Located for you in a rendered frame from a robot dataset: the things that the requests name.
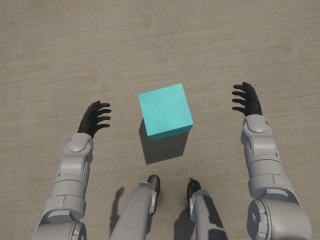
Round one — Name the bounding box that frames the left robot upper arm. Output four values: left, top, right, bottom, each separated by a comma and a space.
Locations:
32, 220, 87, 240

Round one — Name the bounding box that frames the carton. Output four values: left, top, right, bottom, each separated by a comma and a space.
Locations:
138, 83, 194, 141

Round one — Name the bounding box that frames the robot right foot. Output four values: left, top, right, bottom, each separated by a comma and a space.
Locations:
187, 180, 201, 221

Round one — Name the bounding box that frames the right robot hand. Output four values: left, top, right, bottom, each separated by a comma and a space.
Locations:
232, 82, 262, 117

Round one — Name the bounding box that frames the robot right thigh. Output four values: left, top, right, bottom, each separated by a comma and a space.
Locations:
189, 195, 228, 240

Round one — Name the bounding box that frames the robot left forearm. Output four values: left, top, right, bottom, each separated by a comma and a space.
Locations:
30, 133, 94, 240

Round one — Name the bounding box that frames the right robot upper arm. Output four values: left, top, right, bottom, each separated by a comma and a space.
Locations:
246, 198, 311, 240

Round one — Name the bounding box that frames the left robot hand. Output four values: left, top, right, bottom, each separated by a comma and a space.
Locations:
77, 101, 112, 139

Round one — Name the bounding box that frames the robot right forearm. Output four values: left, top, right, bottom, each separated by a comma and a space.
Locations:
240, 114, 312, 240

